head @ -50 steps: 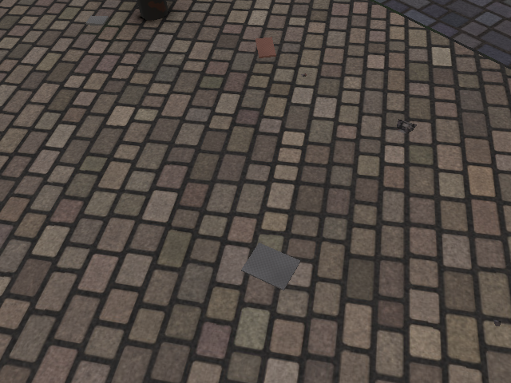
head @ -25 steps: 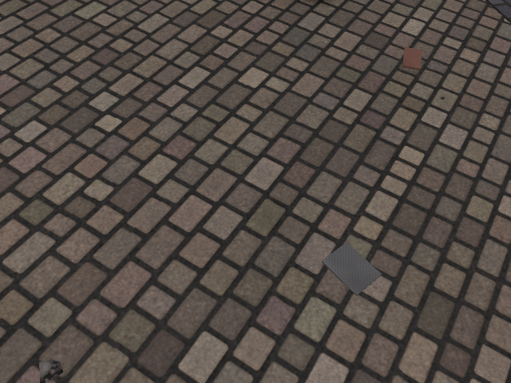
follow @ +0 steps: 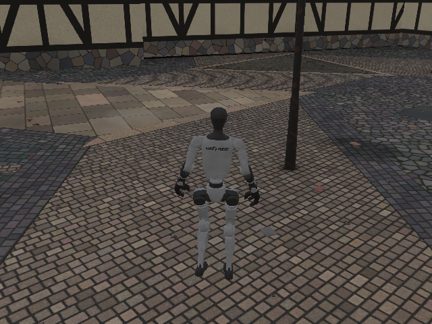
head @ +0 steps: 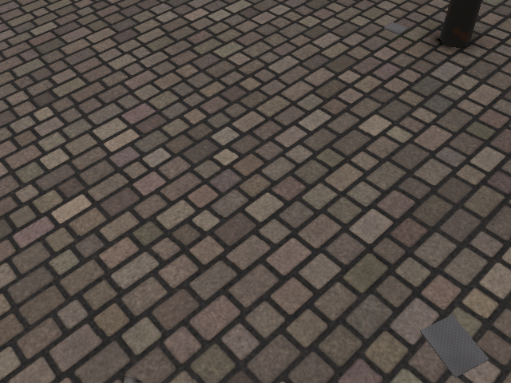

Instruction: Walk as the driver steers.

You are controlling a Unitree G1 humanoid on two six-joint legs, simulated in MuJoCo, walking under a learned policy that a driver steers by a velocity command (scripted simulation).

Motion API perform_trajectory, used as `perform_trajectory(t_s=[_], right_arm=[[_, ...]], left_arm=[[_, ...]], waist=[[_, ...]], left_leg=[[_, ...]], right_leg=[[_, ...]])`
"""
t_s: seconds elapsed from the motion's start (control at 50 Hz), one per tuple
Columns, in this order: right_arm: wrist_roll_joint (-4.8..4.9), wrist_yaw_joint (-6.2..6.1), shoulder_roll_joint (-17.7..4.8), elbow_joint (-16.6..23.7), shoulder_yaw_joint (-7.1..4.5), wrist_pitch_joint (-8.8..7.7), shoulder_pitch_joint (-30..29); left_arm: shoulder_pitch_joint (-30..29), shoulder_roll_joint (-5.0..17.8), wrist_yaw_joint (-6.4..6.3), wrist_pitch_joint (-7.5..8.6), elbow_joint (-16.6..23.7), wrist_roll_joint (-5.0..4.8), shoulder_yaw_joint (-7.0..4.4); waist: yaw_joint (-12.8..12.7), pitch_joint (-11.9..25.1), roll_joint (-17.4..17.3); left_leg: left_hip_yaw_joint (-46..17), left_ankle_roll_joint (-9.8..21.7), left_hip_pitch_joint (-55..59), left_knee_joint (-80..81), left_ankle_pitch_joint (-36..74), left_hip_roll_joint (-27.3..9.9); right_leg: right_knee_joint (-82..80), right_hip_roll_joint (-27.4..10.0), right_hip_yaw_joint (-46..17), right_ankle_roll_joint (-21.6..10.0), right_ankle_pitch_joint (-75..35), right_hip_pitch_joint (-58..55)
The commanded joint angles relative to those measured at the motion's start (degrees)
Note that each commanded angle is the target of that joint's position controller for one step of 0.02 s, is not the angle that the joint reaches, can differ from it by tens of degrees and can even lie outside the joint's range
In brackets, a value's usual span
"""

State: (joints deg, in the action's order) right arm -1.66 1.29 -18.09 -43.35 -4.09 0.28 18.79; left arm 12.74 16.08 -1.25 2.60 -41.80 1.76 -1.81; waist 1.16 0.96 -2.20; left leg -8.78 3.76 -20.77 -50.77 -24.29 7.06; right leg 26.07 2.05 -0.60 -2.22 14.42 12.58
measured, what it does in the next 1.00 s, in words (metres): walks ahead: left foot, then right foot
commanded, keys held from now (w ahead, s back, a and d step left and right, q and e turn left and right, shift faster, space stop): w+q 0.12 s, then w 0.88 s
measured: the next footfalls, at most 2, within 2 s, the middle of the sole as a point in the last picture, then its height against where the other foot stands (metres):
left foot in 0.38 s outside the picture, level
right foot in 0.92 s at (259, 334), level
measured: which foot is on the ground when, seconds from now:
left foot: up 0.00-0.36, down 0.38-0.94, up 0.96-1.00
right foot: down 0.00-0.40, up 0.42-0.90, down 0.92-1.00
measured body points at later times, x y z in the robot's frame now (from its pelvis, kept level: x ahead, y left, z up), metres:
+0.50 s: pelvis +0.24 +0.07 -0.01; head +0.28 +0.08 +0.44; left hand +0.19 +0.32 -0.15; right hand +0.43 -0.15 -0.12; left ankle +0.27 +0.14 -0.74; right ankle +0.13 -0.09 -0.64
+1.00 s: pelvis +0.53 +0.09 -0.02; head +0.56 +0.09 +0.43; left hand +0.64 +0.37 -0.12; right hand +0.55 -0.17 -0.16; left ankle +0.34 +0.16 -0.66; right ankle +0.62 +0.04 -0.74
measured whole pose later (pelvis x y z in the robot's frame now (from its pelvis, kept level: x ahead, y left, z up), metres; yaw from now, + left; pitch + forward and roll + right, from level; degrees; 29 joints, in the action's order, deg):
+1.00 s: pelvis +0.53 +0.09 -0.02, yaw +11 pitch +0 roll +1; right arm -0.9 -0.1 -14.1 -55.7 -1.3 -3.8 22.6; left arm 6.7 14.0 0.8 3.5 -46.4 1.6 -1.7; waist 2.2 -3.8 -0.9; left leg -0.9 4.9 -10.7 -60.7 -23.5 3.4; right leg 32.7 1.7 5.5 -5.5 10.0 23.0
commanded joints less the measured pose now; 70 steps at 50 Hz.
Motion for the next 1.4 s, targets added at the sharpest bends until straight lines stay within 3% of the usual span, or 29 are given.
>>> perform_trajectory(t_s=[0.02, 0.12, 0.2, 0.28, 0.32, 0.36, 0.38, 0.4, 0.42, 0.44, 0.46, 0.48, 0.52, 0.56, 0.66, 0.74, 0.82, 0.86, 0.9, 0.92, 0.94, 0.96, 0.98, 1.0, 1.04, 1.1, 1.22, 1.32, 1.4], right_arm=[[-0.53, 1.53, -5.25, 4.02, -1.09, -1.08, -3.12], [-0.54, 3.04, -3.53, 5.99, -0.43, -0.26, -9.05], [-0.74, 3.26, -1.16, 7.84, 0.83, -0.58, -15.35], [-0.95, 3.64, 0.20, 9.72, 2.23, -0.97, -21.66], [-1.13, 2.84, -0.59, 8.91, 2.12, -1.27, -19.32], [-1.45, 1.53, -2.83, 4.52, 1.11, -2.25, -6.20], [-2.25, 0.67, -5.45, 1.61, 0.09, -2.76, 2.60], [-3.04, -0.37, -11.70, 0.95, -1.42, -2.81, 8.54], [-0.37, -0.57, -12.66, 0.79, -1.91, -2.37, 9.19], [0.66, -0.81, -10.69, 0.17, -1.58, -2.27, 4.23], [0.64, -0.87, -7.06, -0.04, -0.59, -2.65, 0.76], [0.40, -0.76, -4.44, -0.29, 0.19, -3.07, -1.77], [0.68, -0.69, -2.17, -1.07, 1.06, -3.95, -3.40], [1.07, -0.58, -2.54, -2.43, 0.96, -4.93, -1.74], [1.46, -0.63, -2.50, -5.70, 1.02, -5.28, 2.81], [1.28, -0.89, -2.98, -8.09, 1.19, -5.50, 6.57], [0.66, -1.73, -3.97, -10.51, 1.25, -5.16, 9.15], [0.33, -2.19, -4.97, -10.88, 1.14, -5.05, 7.52], [0.04, -2.26, -5.94, -11.24, 0.95, -4.69, 6.05], [0.44, -2.17, -4.97, -10.44, 1.40, -4.83, 6.03], [2.53, -1.49, 1.10, -8.74, 2.66, -5.03, 12.20], [1.04, -1.60, -3.27, -9.82, 1.36, -5.02, 11.19], [0.61, -1.52, -3.68, -8.58, 0.99, -4.94, 6.64], [0.49, -1.19, -2.94, -8.01, 1.32, -5.18, 3.65], [-0.26, -0.68, -1.04, -8.23, 1.58, -4.02, 3.45], [-0.61, 0.24, 0.84, -8.33, 1.91, -2.52, 2.72], [-0.15, 0.65, 1.67, -3.71, 2.47, -2.52, -12.10], [0.15, 0.46, 1.68, -1.42, 2.87, -2.88, -19.96], [-0.01, -0.04, -0.01, -1.16, 2.05, -3.78, -18.13]], left_arm=[[1.79, 7.19, -0.11, 1.07, 2.10, -0.27, -1.97], [7.57, 6.35, 1.15, 2.69, -0.74, -0.56, -1.97], [10.10, 5.44, 1.72, 3.05, -3.18, -0.47, -1.58], [13.01, 6.85, 1.39, 2.73, -6.21, -0.83, -1.60], [13.92, 8.21, 1.08, 2.25, -7.95, -0.88, -1.68], [13.84, 9.40, 0.79, 1.53, -9.08, -1.07, -1.64], [13.57, 8.45, 0.74, 1.55, -8.45, -1.41, -1.16], [15.85, 1.64, 1.68, 1.81, -4.98, -2.49, 0.52], [15.94, 5.57, 1.57, 1.61, -5.31, -1.90, -0.86], [9.81, 7.75, 1.46, 1.44, -4.02, -1.43, -1.66], [7.69, 5.58, 1.80, 2.02, -3.44, -1.64, -0.91], [7.93, 4.66, 2.04, 1.86, -4.23, -1.35, -0.84], [11.32, 3.29, 2.61, 0.04, -6.05, 0.12, -0.66], [10.85, 2.50, 3.27, -0.83, -6.15, 0.40, -0.76], [-1.74, 2.18, 3.64, -1.00, -2.29, 0.41, -0.73], [-9.83, 0.91, 3.80, -0.54, 0.12, -0.03, 0.14], [-14.41, 1.81, 3.61, -0.15, 2.07, -0.06, 0.18], [-11.06, 2.65, 3.15, 0.23, 1.22, -0.07, -0.21], [2.55, 4.67, 2.01, 0.95, -3.30, 0.10, -1.35], [12.53, 7.55, 1.21, 1.44, -5.91, 1.21, -2.36], [17.53, 14.67, 0.77, 1.34, -6.45, 2.38, -4.31], [14.72, 12.07, 1.58, 0.70, -6.73, -0.19, -3.84], [7.80, 9.41, 1.73, 0.58, -6.04, -1.31, -3.25], [3.82, 5.44, 2.04, 0.86, -5.45, -1.24, -2.32], [1.86, 2.33, 1.87, 1.56, -6.66, -1.12, -1.33], [5.09, 3.24, 2.06, 2.97, -8.99, -1.23, -1.57], [10.38, 3.46, 2.07, 3.10, -12.17, -1.59, -1.51], [15.08, 4.09, 1.44, 2.88, -14.57, -1.05, -1.47], [14.22, 5.06, 0.58, 2.32, -15.56, -0.45, -1.70]], waist=[[-1.56, -6.46, 8.48], [-3.14, -5.34, 7.62], [-4.08, -6.45, 7.92], [-5.12, -7.33, 8.56], [-3.18, -5.47, 9.29], [3.40, 2.73, 8.70], [7.12, 8.54, 7.30], [6.62, 17.84, -5.64], [6.42, 22.65, -7.01], [4.71, 12.27, -1.66], [2.85, 4.74, -0.99], [0.51, 0.90, 0.26], [-2.62, -0.92, -1.57], [-3.25, -1.36, -1.58], [-1.10, -6.05, -1.19], [1.14, -6.59, -1.10], [1.69, -7.39, -0.68], [-0.64, -5.55, -1.26], [-6.67, 2.03, -0.82], [-10.42, 8.25, 1.30], [-8.16, 16.35, 13.89], [-7.23, 16.65, 10.53], [-4.15, 6.10, 7.32], [-3.26, 0.87, 4.03], [-0.06, -3.24, 5.31], [0.96, -3.03, 5.32], [-1.85, -6.15, 5.20], [-4.41, -6.50, 5.78], [-2.03, -5.70, 6.05]], left_leg=[[1.59, -1.62, -21.40, -10.24, 6.40, -5.73], [3.90, -3.13, -25.29, -13.74, 13.85, -7.54], [6.17, -3.17, -22.75, -1.28, 17.57, -6.71], [12.92, -0.67, -14.14, 13.49, 16.95, -6.70], [14.94, 1.98, -7.65, 17.02, 13.49, -4.43], [15.57, 5.02, 8.86, 22.62, 13.81, -1.13], [10.75, 6.65, 23.98, 22.87, 13.97, -5.77], [-14.60, 12.04, 42.92, 24.19, 7.06, -25.00], [-33.75, 15.89, 43.45, 31.37, 14.20, -31.96], [-22.64, 13.80, 36.40, 31.44, 17.46, -27.81], [-14.91, 12.42, 27.03, 33.42, 22.42, -25.30], [-9.53, 9.99, 20.86, 35.39, 25.21, -21.94], [-3.19, 8.22, 13.68, 38.39, 28.32, -18.25], [-1.28, 8.82, 12.62, 40.73, 30.35, -17.18], [2.56, 8.40, 14.51, 44.29, 32.19, -15.48], [4.61, 7.20, 18.10, 43.56, 37.83, -15.55], [4.21, 6.97, 25.57, 41.34, 44.25, -18.36], [5.26, 5.92, 27.65, 35.96, 57.34, -18.76], [7.32, 4.25, 26.40, 19.49, 66.34, -16.67], [8.50, 3.47, 16.60, 5.25, 52.65, -14.60], [12.25, 0.53, -3.66, -18.68, 17.92, -4.53], [4.71, 1.40, -10.99, -25.78, -4.47, -1.52], [3.56, 1.72, -14.51, -25.97, 0.30, -5.63], [4.33, 1.75, -13.87, -22.61, 4.17, -7.98], [5.36, 0.88, -9.01, -16.19, 6.94, -11.01], [7.34, -0.72, -8.26, -13.11, 10.08, -11.75], [10.94, -3.23, -14.73, 4.83, 22.63, -12.95], [12.55, -2.12, -13.44, 15.32, 24.75, -10.85], [12.11, 0.69, -7.78, 20.08, 16.54, -8.53]], right_leg=[[-18.90, -16.49, -18.72, -4.89, 14.59, -10.78], [-17.96, -14.68, -5.36, -5.33, -9.12, -12.92], [-17.43, -13.42, 0.38, -5.82, -21.45, -12.37], [-17.42, -14.97, 3.09, -5.86, -28.08, -13.00], [-11.67, -16.06, 4.17, -5.55, -45.80, -15.82], [5.34, -15.12, 6.57, -4.21, -58.72, -15.43], [17.73, -13.82, 7.41, -3.36, -46.94, -6.05], [38.92, -7.17, 8.56, -1.03, -10.12, 13.67], [50.48, -0.48, 1.44, -0.86, 15.04, 20.99], [51.29, -4.32, -2.30, -1.43, 9.62, 25.47], [47.69, -6.01, -1.75, -1.62, 5.89, 24.86], [43.24, -7.73, -1.35, -1.53, 4.13, 22.44], [39.20, -8.53, -0.65, -0.49, 2.89, 16.79], [37.64, -8.38, 0.61, 0.21, 1.14, 17.33], [27.13, -9.49, 2.26, 2.14, -9.55, 26.16], [15.46, -7.37, 4.14, 1.50, -15.70, 24.46], [8.73, -5.12, 4.76, -1.22, -13.12, 23.37], [6.43, -2.55, 5.58, -3.22, -8.13, 17.15], [2.01, 0.92, 6.65, -5.67, -6.47, 0.77], [1.43, -5.71, -0.12, -8.11, -5.16, -14.57], [-1.12, -23.73, -28.00, -15.86, -0.01, -31.27], [-8.73, -25.60, -40.84, -17.39, -0.98, -29.36], [-9.67, -23.51, -30.64, -15.72, 2.29, -20.41], [-12.19, -21.11, -23.87, -14.21, 0.04, -12.68], [-15.64, -15.78, -14.34, -10.44, -5.90, -3.39], [-18.00, -13.98, -8.86, -10.76, -13.69, -1.34], [-20.19, -10.70, -2.59, -9.24, -18.78, -5.19], [-17.97, -12.82, -2.08, -8.92, -24.61, -12.63], [-10.56, -15.07, -3.38, -7.89, -38.14, -17.67]])
Velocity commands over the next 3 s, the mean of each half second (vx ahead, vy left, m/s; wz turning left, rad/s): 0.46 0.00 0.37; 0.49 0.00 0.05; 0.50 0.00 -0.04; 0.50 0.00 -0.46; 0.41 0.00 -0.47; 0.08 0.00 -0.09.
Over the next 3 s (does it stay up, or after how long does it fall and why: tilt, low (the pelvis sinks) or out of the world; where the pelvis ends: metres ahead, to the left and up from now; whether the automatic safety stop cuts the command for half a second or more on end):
stays up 1.36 0.12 0.00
